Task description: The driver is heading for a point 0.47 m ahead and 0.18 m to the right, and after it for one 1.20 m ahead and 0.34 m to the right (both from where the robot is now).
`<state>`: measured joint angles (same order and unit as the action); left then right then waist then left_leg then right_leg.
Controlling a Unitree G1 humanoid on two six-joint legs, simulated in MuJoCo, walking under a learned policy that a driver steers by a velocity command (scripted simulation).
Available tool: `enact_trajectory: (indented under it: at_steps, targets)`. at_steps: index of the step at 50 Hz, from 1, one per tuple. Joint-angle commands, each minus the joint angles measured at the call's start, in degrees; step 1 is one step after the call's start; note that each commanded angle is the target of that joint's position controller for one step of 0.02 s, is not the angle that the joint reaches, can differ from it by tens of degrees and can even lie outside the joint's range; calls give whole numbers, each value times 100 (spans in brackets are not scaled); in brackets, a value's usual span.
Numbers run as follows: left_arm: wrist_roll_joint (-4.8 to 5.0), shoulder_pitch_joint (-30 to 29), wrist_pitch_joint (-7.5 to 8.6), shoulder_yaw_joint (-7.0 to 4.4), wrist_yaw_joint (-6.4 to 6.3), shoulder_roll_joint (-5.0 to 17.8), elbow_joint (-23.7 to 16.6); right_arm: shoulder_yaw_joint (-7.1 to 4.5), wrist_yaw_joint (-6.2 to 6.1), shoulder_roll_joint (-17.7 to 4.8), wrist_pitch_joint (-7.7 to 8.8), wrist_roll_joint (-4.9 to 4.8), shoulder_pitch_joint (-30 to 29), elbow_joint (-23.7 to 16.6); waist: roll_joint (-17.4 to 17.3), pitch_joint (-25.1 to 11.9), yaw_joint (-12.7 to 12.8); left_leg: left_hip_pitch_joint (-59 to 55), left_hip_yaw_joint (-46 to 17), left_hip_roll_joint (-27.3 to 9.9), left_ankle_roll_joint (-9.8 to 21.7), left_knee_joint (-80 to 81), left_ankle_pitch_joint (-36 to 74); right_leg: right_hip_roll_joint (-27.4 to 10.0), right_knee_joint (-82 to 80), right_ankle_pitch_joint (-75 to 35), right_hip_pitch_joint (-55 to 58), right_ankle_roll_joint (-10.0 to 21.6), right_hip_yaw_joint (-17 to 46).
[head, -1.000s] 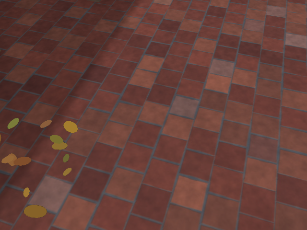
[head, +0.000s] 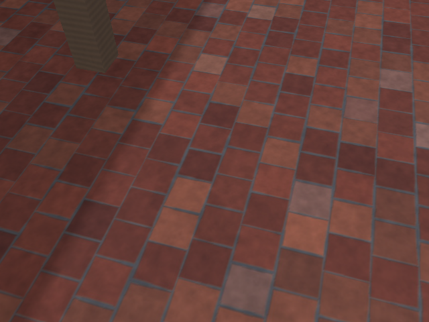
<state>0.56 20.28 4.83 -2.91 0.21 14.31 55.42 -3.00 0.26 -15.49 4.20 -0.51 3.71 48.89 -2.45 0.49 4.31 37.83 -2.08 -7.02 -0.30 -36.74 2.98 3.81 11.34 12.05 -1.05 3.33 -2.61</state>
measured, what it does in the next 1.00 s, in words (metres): walks ahead, turning right: left foot, then right foot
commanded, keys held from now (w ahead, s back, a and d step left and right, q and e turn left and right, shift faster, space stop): w+e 0.78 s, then w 0.22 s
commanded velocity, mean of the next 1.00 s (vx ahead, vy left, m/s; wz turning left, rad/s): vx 0.50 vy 0.00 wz -0.44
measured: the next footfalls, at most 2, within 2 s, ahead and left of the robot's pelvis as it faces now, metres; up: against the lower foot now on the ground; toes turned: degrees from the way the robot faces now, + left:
left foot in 0.16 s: +0.28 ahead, +0.15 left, +0.00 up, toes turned -3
right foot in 0.68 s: +0.49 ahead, -0.17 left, +0.00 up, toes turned -24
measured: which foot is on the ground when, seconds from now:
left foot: up 0.00-0.14, down 0.16-0.68, up 0.70-1.00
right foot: down 0.00-0.16, up 0.18-0.66, down 0.68-1.00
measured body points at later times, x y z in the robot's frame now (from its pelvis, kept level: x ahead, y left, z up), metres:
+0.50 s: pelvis +0.27 +0.04 +0.00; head +0.29 +0.02 +0.45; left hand +0.49 +0.26 -0.11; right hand +0.23 -0.25 -0.14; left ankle +0.24 +0.15 -0.75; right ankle +0.38 -0.16 -0.69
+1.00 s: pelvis +0.52 -0.11 +0.00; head +0.53 -0.14 +0.45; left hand +0.70 +0.11 -0.11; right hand +0.57 -0.43 -0.10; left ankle +0.77 -0.03 -0.68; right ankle +0.45 -0.15 -0.75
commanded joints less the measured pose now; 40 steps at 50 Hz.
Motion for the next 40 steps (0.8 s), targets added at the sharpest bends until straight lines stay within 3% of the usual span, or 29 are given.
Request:
enact_trajectory:
  at_steps: [1,3,5,6,7,8,9,10,11,12,13,15,16,19,24,27,29,31,32,33,34,35,36,37,38,39,40]
  targets:
    - [57,304,-19,-199,-50,960,-105,-15,83,-273,129,-32,-829,-540,512,410,54,-120,118,236,-6,566,180,-1550,-266,-1356,-164,818,872]
    - [80,348,-88,-236,-86,1022,-69,-32,147,-372,192,-45,-943,-631,574,417,-19,-191,14,290,65,848,-65,-1724,14,-1501,144,767,1062]
    - [85,249,-136,-282,-114,1101,-90,-94,169,-556,242,-46,-678,-588,704,256,-240,-724,28,393,160,991,-411,-1818,353,-1866,267,665,1235]
    - [85,123,-157,-292,-117,1123,-128,-162,154,-682,264,-40,-256,-483,751,31,-502,-1387,144,517,254,1111,-539,-1716,782,-2494,199,580,1189]
    - [54,69,-166,-244,-111,990,-177,-298,106,-935,279,-13,592,-233,675,-530,-885,-2647,190,527,422,1094,-499,-1386,1700,-2844,-131,420,1001]
    - [-48,28,-164,-132,-106,694,-362,-410,44,-1325,279,94,1622,-72,180,-1445,-1258,-4387,-750,-426,769,821,-549,-963,3375,-1627,-1201,206,732]
    - [22,796,-56,61,-79,-42,-452,-500,47,-1713,207,100,1936,60,-1466,-2229,-894,-6262,-3225,-1791,1606,1362,-1549,-64,5323,1722,-3392,-162,389]
    - [145,571,11,-76,-76,584,-373,-341,48,-1091,193,58,1883,0,-1081,-2107,-1062,-6020,-3673,-1691,1533,1813,-2359,-343,6088,2182,-3939,-141,1037]
    - [243,71,33,-187,-82,924,-524,-250,21,-788,202,44,1453,-71,-758,-1234,-1036,-5289,-2763,-1510,1252,1934,-2326,-598,6248,1715,-4276,-85,985]
    - [231,-170,21,-198,-113,877,-562,-203,15,-649,210,65,1073,-114,-394,-786,-885,-4516,-2102,-1306,1115,2096,-1910,-865,6132,1220,-4120,-90,857]
    - [162,-300,-16,-231,-131,808,-590,-164,26,-484,218,86,799,-104,-297,-423,-748,-3859,-1588,-1116,1046,2305,-1520,-1015,5867,901,-3933,-102,841]
    - [157,-155,-167,-251,-106,555,-614,-147,30,-377,248,146,550,-65,-443,-182,-469,-3138,-895,-927,994,2662,-1168,-1215,5590,583,-3434,-111,850]
    - [160,-188,-238,-241,-94,433,-667,-165,24,-409,266,132,525,-35,-383,-87,-415,-2974,-650,-933,1041,2794,-976,-1264,5487,525,-3432,-133,820]
    - [102,-496,-356,-249,-79,384,-898,-248,-40,-624,291,141,584,60,-162,108,-368,-2917,-56,-961,1125,3008,-532,-1312,4945,-71,-3775,-225,847]
    - [62,-1344,-292,-176,111,298,-1204,-320,-134,-851,210,103,773,128,-6,304,-616,-3130,921,-780,963,3070,-187,-1178,3380,-1327,-3622,-223,410]
    - [59,-1856,-301,-145,210,315,-1455,-373,-148,-991,114,21,1072,212,41,457,-786,-3658,1154,-927,893,2926,-78,-1091,2850,-1222,-3699,-122,188]
    - [62,-2011,-319,-163,265,397,-1607,-414,-144,-1084,27,-45,1173,252,-9,494,-765,-4073,1263,-1054,804,2645,353,-992,2652,-816,-3713,13,57]
    - [58,-1806,-343,-251,292,577,-1670,-464,-154,-1240,-54,-103,1081,212,-174,253,-531,-4298,1430,-1081,682,1952,2041,-675,2594,-227,-3172,223,-243]
    - [72,-1347,-356,-347,286,734,-1594,-482,-158,-1301,-105,-130,1005,184,-228,-43,-240,-4277,1533,-1020,606,1211,2919,-423,2546,-18,-2530,363,-422]
    - [97,-465,-363,-514,250,994,-1362,-458,-158,-1264,-147,-154,900,147,-120,-484,259,-3921,1708,-798,434,34,3142,-119,2178,-305,-1314,561,-528]
    - [115,530,-414,-744,132,1520,-1100,-368,-169,-1046,-125,-15,991,58,443,-1014,619,-2569,1749,-552,128,-1746,1629,-515,2013,-308,443,870,416]
    - [163,307,-369,-808,97,2159,-1134,-103,-109,-161,27,206,1424,-290,1953,-1353,-148,-21,1208,647,-226,-3684,-3488,-1897,1339,705,2035,1882,3697]
    - [78,458,-260,-651,147,1731,-1354,-132,-34,-559,275,-34,913,-363,1209,-2007,216,612,-164,777,-115,-4313,-3826,-2301,481,1350,2334,2084,5037]
    - [28,279,-160,-546,171,1380,-1300,-202,11,-816,404,-252,388,-520,894,-1245,274,1133,-195,525,43,-4265,-3259,-2200,377,847,1942,1790,4294]
    - [52,-37,-105,-490,162,1200,-1339,-182,-15,-770,474,-179,349,-488,550,-836,57,945,-212,261,149,-3803,-2742,-1949,455,288,1185,1576,3557]
    - [44,-486,-98,-427,149,987,-1431,-223,-61,-808,476,-16,393,-396,364,-555,-197,494,-237,72,132,-3283,-2409,-1710,444,-310,377,1407,2969]
    - [-28,-767,-90,-353,119,801,-1537,-265,-58,-866,404,18,568,-324,461,-489,-416,46,-272,-81,114,-2986,-2164,-1591,342,-810,-147,1330,2580]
